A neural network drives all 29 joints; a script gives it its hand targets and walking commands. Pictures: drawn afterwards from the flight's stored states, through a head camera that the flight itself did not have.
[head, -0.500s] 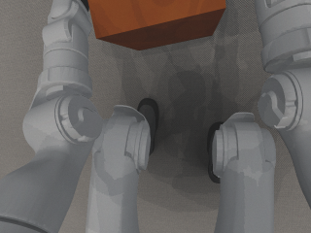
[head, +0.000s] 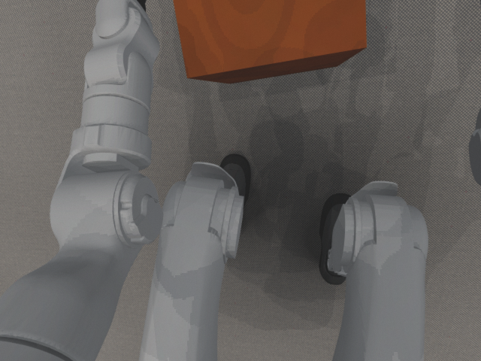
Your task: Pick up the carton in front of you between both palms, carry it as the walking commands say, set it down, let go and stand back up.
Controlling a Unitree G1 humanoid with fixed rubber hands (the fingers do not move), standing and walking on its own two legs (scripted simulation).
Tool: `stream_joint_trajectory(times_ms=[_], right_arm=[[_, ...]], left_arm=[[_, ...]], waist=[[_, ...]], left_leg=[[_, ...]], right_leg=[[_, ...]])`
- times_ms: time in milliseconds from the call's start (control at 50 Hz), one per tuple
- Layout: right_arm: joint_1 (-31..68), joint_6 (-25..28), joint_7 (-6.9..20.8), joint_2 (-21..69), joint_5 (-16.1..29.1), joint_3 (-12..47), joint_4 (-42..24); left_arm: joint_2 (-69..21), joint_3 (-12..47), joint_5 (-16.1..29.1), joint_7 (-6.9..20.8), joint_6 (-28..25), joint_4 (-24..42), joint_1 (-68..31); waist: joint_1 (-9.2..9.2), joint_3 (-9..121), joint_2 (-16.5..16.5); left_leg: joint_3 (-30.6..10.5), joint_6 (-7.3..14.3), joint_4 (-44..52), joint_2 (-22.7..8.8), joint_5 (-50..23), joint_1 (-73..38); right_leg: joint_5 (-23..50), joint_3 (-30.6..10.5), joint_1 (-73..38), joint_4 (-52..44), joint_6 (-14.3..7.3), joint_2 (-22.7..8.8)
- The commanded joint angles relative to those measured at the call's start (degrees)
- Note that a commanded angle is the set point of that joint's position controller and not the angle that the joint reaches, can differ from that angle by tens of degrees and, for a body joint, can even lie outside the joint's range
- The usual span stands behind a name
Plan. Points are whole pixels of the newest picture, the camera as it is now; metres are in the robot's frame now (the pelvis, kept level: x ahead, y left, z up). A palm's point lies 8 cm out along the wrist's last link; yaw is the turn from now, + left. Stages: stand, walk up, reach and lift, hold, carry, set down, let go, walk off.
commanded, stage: set down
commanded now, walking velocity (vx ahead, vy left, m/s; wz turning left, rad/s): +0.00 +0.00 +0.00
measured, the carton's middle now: (270, 0) +0.55 +0.05 -0.27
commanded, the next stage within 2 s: let go in 0.82 s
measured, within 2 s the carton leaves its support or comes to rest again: neither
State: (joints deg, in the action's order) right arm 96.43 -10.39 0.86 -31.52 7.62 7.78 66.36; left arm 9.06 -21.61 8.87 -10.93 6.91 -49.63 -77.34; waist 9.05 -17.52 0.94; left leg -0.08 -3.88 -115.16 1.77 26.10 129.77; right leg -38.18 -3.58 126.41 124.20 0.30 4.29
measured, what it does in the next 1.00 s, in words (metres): rises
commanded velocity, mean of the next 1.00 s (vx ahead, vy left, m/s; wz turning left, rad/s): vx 0.00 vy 0.00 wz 0.00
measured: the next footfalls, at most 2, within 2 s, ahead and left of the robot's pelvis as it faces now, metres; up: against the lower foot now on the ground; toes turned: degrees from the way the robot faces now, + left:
none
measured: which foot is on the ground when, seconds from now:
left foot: down 0.00-1.00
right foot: down 0.00-1.00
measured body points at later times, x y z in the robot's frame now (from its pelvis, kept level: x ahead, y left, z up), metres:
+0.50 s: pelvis +0.01 +0.00 +0.12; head +0.36 -0.01 +0.41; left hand +0.53 +0.22 +0.01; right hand +0.63 -0.16 +0.01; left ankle +0.14 +0.13 -0.36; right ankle +0.08 -0.11 -0.36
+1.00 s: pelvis +0.04 +0.00 +0.25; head +0.36 -0.01 +0.57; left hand +0.51 +0.21 +0.14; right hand +0.61 -0.17 +0.15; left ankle +0.14 +0.13 -0.36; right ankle +0.08 -0.11 -0.36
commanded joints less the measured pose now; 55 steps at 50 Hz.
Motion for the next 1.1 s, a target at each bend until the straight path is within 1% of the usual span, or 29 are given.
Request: stream_joint_trajectory(times_ms=[0,80,140,220,320,400,480,620,740,780,800,820,880,940,980,1020,1040,1080], right_arm=[[15.9,-0.5,-0.2,-5.9,-2.0,-4.5,-6.4],[14.2,-0.9,0.8,-6.1,-3.3,-7.2,-6.0],[13.8,-1.0,1.5,-6.2,-3.8,-8.1,-6.0],[12.9,-1.6,2.7,-5.4,-4.7,-8.6,-6.0],[11.2,-2.7,3.9,-4.4,-6.4,-9.6,-8.0],[10.0,-3.6,4.3,-4.2,-7.7,-10.7,-10.8],[8.7,-4.3,4.7,-4.4,-8.5,-11.8,-13.2],[5.7,-4.6,5.8,-4.0,-9.6,-13.5,-13.7],[3.4,-4.2,6.9,-3.1,-11.0,-15.1,-12.5],[2.5,-4.0,7.2,-2.3,-11.7,-15.7,-11.2],[1.6,-3.8,7.4,-1.8,-12.2,-16.2,-10.7],[0.8,-3.6,7.4,-1.5,-12.9,-17.0,-10.5],[-3.9,-3.0,6.9,0.1,-15.1,-19.6,-11.4],[-11.1,-2.2,5.3,3.1,-17.1,-22.2,-15.2],[-17.0,-1.6,3.5,6.1,-17.8,-23.5,-18.8],[-23.6,-0.9,1.1,9.5,-17.9,-24.4,-22.8],[-26.7,-0.6,-0.2,11.1,-17.7,-24.5,-25.1],[-32.1,0.0,-2.6,13.5,-16.8,-24.1,-29.4]], left_arm=[[7.5,-0.4,-0.8,-1.3,1.4,10.5,-9.0],[4.3,0.2,-1.7,-1.5,3.1,12.3,-8.8],[3.1,0.2,-2.3,-1.4,3.9,13.2,-8.4],[2.5,-0.9,-3.7,-1.3,4.8,14.0,-6.5],[2.1,-2.5,-5.5,-1.0,5.8,16.4,-3.3],[1.9,-3.0,-6.0,-0.5,6.6,19.3,-1.3],[1.5,-2.8,-5.9,-0.1,7.4,21.7,0.3],[0.2,-2.5,-6.3,0.6,8.1,23.1,3.4],[-0.9,-3.4,-8.1,1.3,7.9,23.8,5.5],[-1.6,-4.1,-9.0,1.7,7.8,22.9,6.2],[-2.1,-4.3,-9.6,2.0,7.6,22.7,6.9],[-2.5,-4.3,-10.1,2.4,7.4,22.7,7.2],[-3.3,-4.3,-11.8,3.7,6.6,23.0,11.0],[-3.2,-3.4,-13.8,5.7,5.4,24.5,17.6],[-2.5,-2.1,-14.9,7.4,4.5,25.7,23.1],[-1.1,-0.3,-15.7,9.4,3.5,26.6,28.5],[-0.2,0.6,-15.9,10.5,3.0,27.2,30.8],[1.8,2.2,-15.9,12.3,2.4,27.9,34.9]], waist=[[3.71,78.8,-12.0],[2.46,74.3,-9.8],[2.37,74.4,-9.4],[3.13,75.7,-10.6],[3.9,79.1,-12.8],[3.71,82.1,-14.4],[3.24,83.6,-14.8],[3.25,81.8,-13.7],[3.73,78.9,-12.6],[3.82,75.9,-12.3],[3.7,75.0,-12.1],[3.2,74.5,-11.7],[2.18,76.3,-10.8],[1.48,80.2,-10.4],[0.95,82.4,-10.4],[0.2,82.9,-10.1],[0.06,82.1,-9.7],[0.02,79.1,-8.6]], left_leg=[[7.0,0.6,7.4,1.0,-23.1,-49.7],[6.7,0.1,11.1,1.2,-20.4,-48.4],[6.5,-0.3,13.9,1.4,-20.0,-48.9],[6.7,-0.5,18.0,1.7,-20.1,-49.0],[7.1,-0.5,23.2,2.2,-22.3,-50.2],[7.4,-0.5,27.2,2.6,-24.8,-52.2],[7.5,-0.6,31.3,2.8,-26.6,-55.0],[7.2,-0.8,39.0,2.6,-29.0,-61.4],[6.7,-0.8,45.9,2.3,-30.5,-67.2],[6.6,-0.8,48.2,2.1,-29.9,-67.8],[6.5,-0.9,49.3,2.0,-29.8,-68.4],[6.4,-0.9,50.3,2.0,-29.9,-69.2],[6.3,-0.7,52.8,2.0,-32.5,-73.9],[6.4,-0.1,54.9,2.1,-36.7,-78.2],[6.3,0.3,56.2,2.1,-38.7,-80.1],[5.9,0.7,57.5,2.0,-39.2,-81.2],[5.7,0.8,58.3,1.9,-38.8,-81.8],[5.2,1.2,60.2,1.7,-37.2,-84.0]], right_leg=[[16.9,3.9,-30.2,-17.7,-0.5,-1.7],[14.7,4.1,-27.6,-21.6,-1.0,-1.3],[14.8,4.1,-28.4,-24.3,-1.1,-0.9],[16.1,4.2,-31.8,-27.7,-1.0,-0.5],[20.1,4.4,-38.2,-32.1,-0.4,0.2],[24.1,4.4,-43.9,-35.9,0.1,0.6],[27.0,4.5,-48.7,-39.9,0.3,0.8],[29.3,4.3,-53.6,-47.8,0.4,1.1],[30.8,3.9,-57.8,-54.8,0.5,1.2],[30.4,3.6,-58.2,-57.1,0.6,1.1],[30.5,3.5,-58.7,-58.2,0.7,1.1],[30.9,3.5,-59.3,-59.3,0.7,1.0],[34.0,3.6,-62.7,-62.4,0.8,1.2],[40.4,3.5,-68.5,-65.0,1.1,1.6],[45.4,3.1,-73.2,-66.7,1.3,1.6],[49.1,2.3,-77.6,-68.4,1.6,1.4],[49.7,1.9,-79.2,-69.4,1.7,1.3],[47.8,1.4,-80.6,-71.7,2.0,1.1]])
